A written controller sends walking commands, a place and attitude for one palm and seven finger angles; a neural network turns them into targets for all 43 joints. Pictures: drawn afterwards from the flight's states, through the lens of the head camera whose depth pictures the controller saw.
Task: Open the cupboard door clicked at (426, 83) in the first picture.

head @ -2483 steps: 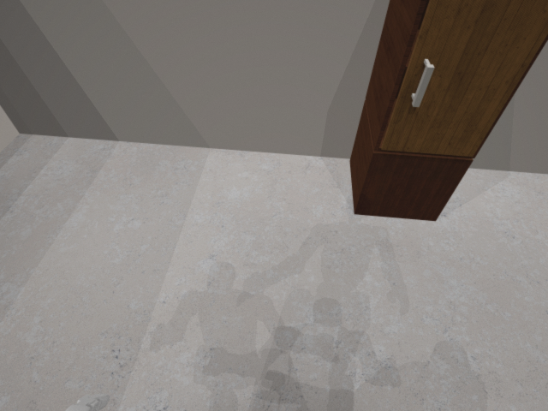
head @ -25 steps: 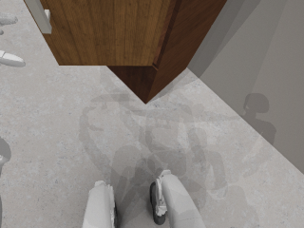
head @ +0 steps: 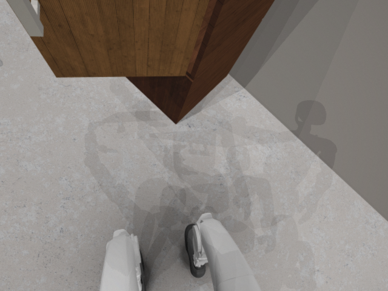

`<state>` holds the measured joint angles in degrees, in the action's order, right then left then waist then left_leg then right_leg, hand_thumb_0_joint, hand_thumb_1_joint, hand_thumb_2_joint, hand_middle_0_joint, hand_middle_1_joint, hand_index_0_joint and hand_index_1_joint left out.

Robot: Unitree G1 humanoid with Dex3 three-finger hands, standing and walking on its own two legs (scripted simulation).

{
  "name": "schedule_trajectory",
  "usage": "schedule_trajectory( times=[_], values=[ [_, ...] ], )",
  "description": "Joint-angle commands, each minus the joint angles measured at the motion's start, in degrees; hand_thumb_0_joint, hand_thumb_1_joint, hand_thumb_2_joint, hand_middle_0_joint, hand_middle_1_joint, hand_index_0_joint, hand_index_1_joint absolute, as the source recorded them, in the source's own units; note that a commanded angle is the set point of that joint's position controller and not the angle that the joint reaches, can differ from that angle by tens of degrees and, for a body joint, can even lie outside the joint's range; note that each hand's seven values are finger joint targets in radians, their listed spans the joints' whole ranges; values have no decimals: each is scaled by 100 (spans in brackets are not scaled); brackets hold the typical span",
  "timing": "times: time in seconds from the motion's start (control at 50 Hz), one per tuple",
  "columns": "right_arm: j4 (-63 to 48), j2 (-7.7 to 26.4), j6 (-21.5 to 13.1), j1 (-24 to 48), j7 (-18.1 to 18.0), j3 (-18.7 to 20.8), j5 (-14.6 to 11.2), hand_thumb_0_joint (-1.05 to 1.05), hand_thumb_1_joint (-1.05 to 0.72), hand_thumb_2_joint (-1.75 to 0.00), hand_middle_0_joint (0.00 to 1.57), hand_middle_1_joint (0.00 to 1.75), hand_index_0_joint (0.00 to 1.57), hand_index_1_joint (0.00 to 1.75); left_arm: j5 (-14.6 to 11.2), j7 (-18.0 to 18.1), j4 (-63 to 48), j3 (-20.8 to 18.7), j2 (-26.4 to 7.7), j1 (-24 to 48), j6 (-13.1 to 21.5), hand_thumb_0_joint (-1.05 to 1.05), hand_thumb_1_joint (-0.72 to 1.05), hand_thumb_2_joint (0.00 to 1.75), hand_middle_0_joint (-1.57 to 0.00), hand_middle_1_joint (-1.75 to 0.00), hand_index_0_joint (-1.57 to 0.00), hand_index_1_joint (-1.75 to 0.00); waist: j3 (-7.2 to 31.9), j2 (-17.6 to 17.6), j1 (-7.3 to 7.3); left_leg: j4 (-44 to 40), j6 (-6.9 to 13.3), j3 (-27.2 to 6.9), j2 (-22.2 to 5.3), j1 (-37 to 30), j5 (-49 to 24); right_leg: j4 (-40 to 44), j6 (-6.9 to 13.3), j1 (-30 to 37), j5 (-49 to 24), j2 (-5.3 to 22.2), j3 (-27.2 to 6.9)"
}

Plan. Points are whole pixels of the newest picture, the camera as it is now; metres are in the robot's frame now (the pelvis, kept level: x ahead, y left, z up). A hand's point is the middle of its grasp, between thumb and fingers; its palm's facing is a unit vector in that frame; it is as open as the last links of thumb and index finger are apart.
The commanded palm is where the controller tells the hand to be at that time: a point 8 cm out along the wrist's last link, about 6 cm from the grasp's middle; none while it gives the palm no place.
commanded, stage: move the hooked fingers beside the handle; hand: left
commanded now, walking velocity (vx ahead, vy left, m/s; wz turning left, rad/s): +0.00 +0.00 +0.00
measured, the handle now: out of the picture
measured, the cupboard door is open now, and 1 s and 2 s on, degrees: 50 50 50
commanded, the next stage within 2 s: slide the fingers in behind the handle in 0.64 s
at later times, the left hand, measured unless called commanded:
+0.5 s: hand out of the picture +0.55 +0.28 +0.07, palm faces +0.02 -1.00 -0.02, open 14.0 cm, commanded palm +0.55 +0.30 +0.06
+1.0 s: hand out of the picture +0.56 +0.26 +0.06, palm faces -0.01 -1.00 -0.01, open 14.0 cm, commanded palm +0.56 +0.27 +0.06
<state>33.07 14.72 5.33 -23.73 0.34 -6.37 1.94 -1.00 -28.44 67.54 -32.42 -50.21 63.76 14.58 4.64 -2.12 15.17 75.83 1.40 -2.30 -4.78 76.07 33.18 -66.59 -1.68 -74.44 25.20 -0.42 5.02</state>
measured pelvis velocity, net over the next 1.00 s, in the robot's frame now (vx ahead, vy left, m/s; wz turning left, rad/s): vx -0.01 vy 0.00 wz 0.00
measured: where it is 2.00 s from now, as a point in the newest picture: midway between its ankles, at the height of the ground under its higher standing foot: (167, 271)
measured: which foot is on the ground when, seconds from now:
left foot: down 0.00-1.00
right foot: down 0.00-1.00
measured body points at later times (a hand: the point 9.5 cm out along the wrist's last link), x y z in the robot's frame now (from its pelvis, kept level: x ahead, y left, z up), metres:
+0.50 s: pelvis +0.00 +0.00 +0.00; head +0.20 +0.05 +0.40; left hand +0.54 +0.33 +0.07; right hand +0.01 -0.27 -0.09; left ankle +0.00 +0.10 -0.61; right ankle +0.05 -0.15 -0.61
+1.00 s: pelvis -0.01 +0.00 +0.00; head +0.21 +0.05 +0.39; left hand +0.56 +0.32 +0.07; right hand -0.03 -0.26 -0.09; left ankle +0.00 +0.10 -0.61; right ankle +0.05 -0.15 -0.61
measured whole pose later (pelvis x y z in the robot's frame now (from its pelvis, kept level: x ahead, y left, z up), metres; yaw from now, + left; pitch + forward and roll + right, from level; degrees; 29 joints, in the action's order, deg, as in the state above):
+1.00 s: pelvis -0.01 +0.00 +0.00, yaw +0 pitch +33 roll -8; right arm 33.3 15.1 4.7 -22.9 0.3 -6.6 2.2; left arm -0.3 -25.6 69.4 -29.2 -47.9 66.3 14.5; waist 5.1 -2.3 15.8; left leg 77.1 1.3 -3.1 -4.5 77.2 33.0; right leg -67.6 -1.5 -75.2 25.1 -0.3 5.6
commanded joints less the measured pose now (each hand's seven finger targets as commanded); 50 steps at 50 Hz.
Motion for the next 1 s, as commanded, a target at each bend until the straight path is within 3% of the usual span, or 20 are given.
schedule_trajectory(
  times=[0.0, 0.04, 0.1, 0.12, 0.18, 0.2, 0.24, 0.36, 0.38, 0.42, 0.44, 0.52, 0.58, 0.64, 0.68, 0.74, 0.82, 0.9, 0.96, 0.98],
  values=[
    [-16, 1387, -6, -1337, -63, 590, -10, 0, -90, -90, 20, 30, 20, 30, -205, 43, -1209, 82, -1292, 2076, 335, 0, -50, 30, -30, -120, -30, -120, 3606, -1802, -4, -869, -57, -514, 45, -3862, -3987, 550, 276, 1177, -1608, -311, 36],
    [12, 1363, -10, -1310, -55, 587, -4, 0, -90, -90, 20, 30, 20, 30, -190, 96, -1168, 250, -1080, 2132, 369, 0, -50, 30, -30, -120, -30, -120, 3438, -1985, 7, -930, -106, -536, 35, -4022, -4003, 584, 295, 1000, -1501, -307, 57],
    [-32, 1339, -24, -1269, -58, 587, 5, 0, -90, -90, 20, 30, 20, 30, -206, 200, -1109, 200, -1069, 2071, 451, 0, -50, 30, -30, -120, -30, -120, 3383, -1671, 2, -918, -38, -417, 85, -3693, -3757, 619, 288, 1342, -1644, -316, -4],
    [-31, 1342, -28, -1274, -64, 570, 14, 0, -90, -90, 20, 30, 20, 30, -215, 227, -1166, 77, -1251, 2174, 536, 0, -50, 30, -30, -120, -30, -120, 3362, -1711, -19, -923, -42, -427, 86, -3659, -3797, 587, 318, 1422, -1717, -310, -10],
    [-81, 1335, -6, -1198, -58, 572, 5, 0, -90, -90, 20, 30, 20, 30, -169, 271, -1079, 88, -1245, 2042, 644, 0, -50, 30, -30, -120, -30, -120, 3314, -1647, -45, -925, -45, -373, 109, -3562, -3768, 575, 306, 1535, -1770, -311, -28],
    [-113, 1326, 2, -1172, -55, 565, 2, 0, -90, -90, 20, 30, 20, 30, -164, 271, -1049, 30, -1309, 1875, 669, 0, -50, 30, -30, -120, -30, -120, 3336, -1632, -120, -934, -37, -346, 116, -3509, -3766, 570, 313, 1663, -1817, -308, -39],
    [-150, 1338, 20, -1113, -60, 561, -18, 0, -90, -90, 20, 30, 20, 30, -193, 245, -904, 98, -1198, 1807, 706, 0, -50, 30, -30, -120, -30, -120, 3250, -1491, -79, -911, -29, -327, 118, -3415, -3654, 552, 306, 1619, -1779, -309, -44],
    [-196, 1373, 16, -1014, -128, 517, -48, 0, -90, -90, 20, 30, 20, 30, -178, 172, -800, -43, -1588, 2140, 760, 0, -50, 30, -30, -120, -30, -120, 3265, -1311, -13, -806, 44, -259, 158, -2892, -3124, 464, 283, 1803, -1718, -295, -115],
    [-178, 1359, -2, -998, -126, 512, -55, 0, -90, -90, 20, 30, 20, 30, -184, 149, -844, 104, -1452, 2280, 766, 0, -50, 30, -30, -120, -30, -120, 3310, -1401, 29, -781, 56, -244, 168, -2889, -3058, 468, 276, 1773, -1703, -297, -139],
    [-183, 1374, -22, -992, -139, 491, -69, 0, -90, -90, 20, 30, 20, 30, -215, 108, -723, 55, -1527, 2316, 770, 0, -50, 30, -30, -120, -30, -120, 3246, -1372, 53, -749, 70, -262, 165, -2829, -2961, 442, 297, 1686, -1608, -303, -125],
    [-156, 1396, -16, -994, -149, 484, -57, 0, -90, -90, 20, 30, 20, 30, -187, 88, -798, 55, -1610, 2418, 779, 0, -50, 30, -30, -120, -30, -120, 3407, -1497, 33, -743, 38, -309, 159, -2912, -3016, 397, 291, 1649, -1579, -287, -104],
    [-124, 1394, -53, -1017, -168, 458, -64, 0, -90, -90, 20, 30, 20, 30, -171, 26, -618, 177, -1533, 2588, 671, 0, -50, 30, -30, -120, -30, -120, 3428, -1555, 127, -626, 74, -322, 165, -2819, -2908, 345, 298, 1430, -1474, -293, -100],
    [-130, 1424, -45, -1043, -195, 415, -47, 0, -90, -90, 20, 30, 20, 30, -86, 17, -596, 34, -1874, 2652, 572, 0, -50, 30, -30, -120, -30, -120, 3592, -1565, 109, -537, 85, -326, 156, -2662, -2900, 270, 278, 1489, -1503, -284, -102],
    [-113, 1430, -53, -1064, -180, 407, -30, 0, -90, -90, 20, 30, 20, 30, -34, 31, -746, 132, -1838, 2836, 547, 0, -50, 30, -30, -120, -30, -120, 3683, -1843, 131, -530, 42, -392, 129, -2886, -2990, 227, 294, 1251, -1418, -284, -60],
    [-94, 1440, -43, -1086, -181, 401, -17, 0, -90, -90, 20, 30, 20, 30, -11, 47, -812, 34, -2002, 2859, 523, 0, -50, 30, -30, -120, -30, -120, 3735, -1910, 107, -512, 35, -404, 122, -2911, -3067, 211, 302, 1271, -1447, -284, -55],
    [-81, 1441, -43, -1147, -142, 442, -5, 0, -90, -90, 20, 30, 20, 30, -45, 38, -1031, 37, -1874, 2814, 503, 0, -50, 30, -30, -120, -30, -120, 3980, -2104, 65, -554, -36, -512, 85, -3375, -3441, 210, 312, 1092, -1473, -287, -2],
    [-37, 1419, -48, -1208, -101, 481, -4, 0, -90, -90, 20, 30, 20, 30, -86, 105, -1020, 275, -1379, 2738, 362, 0, -50, 30, -30, -120, -30, -120, 3743, -2017, 138, -648, -40, -563, 69, -3512, -3352, 290, 318, 838, -1317, -303, 45],
    [-26, 1392, -63, -1241, -86, 485, 19, 0, -90, -90, 20, 30, 20, 30, -84, 273, -1041, 220, -1337, 2697, 334, 0, -50, 30, -30, -120, -30, -120, 3603, -1834, 111, -739, -26, -494, 89, -3313, -3154, 385, 303, 1082, -1342, -307, 34],
    [-16, 1367, -72, -1280, -47, 520, 47, 0, -90, -90, 20, 30, 20, 30, -65, 394, -1274, 154, -1296, 2591, 471, 0, -50, 30, -30, -120, -30, -120, 3813, -2016, 18, -771, -87, -523, 82, -3632, -3516, 387, 325, 1108, -1460, -301, 30],
    [-24, 1355, -73, -1264, -30, 525, 47, 0, -90, -90, 20, 30, 20, 30, -92, 422, -1161, 110, -1256, 2386, 474, 0, -50, 30, -30, -120, -30, -120, 3730, -1834, 14, -772, -61, -477, 92, -3503, -3496, 420, 318, 1255, -1553, -305, 18]
  ],
)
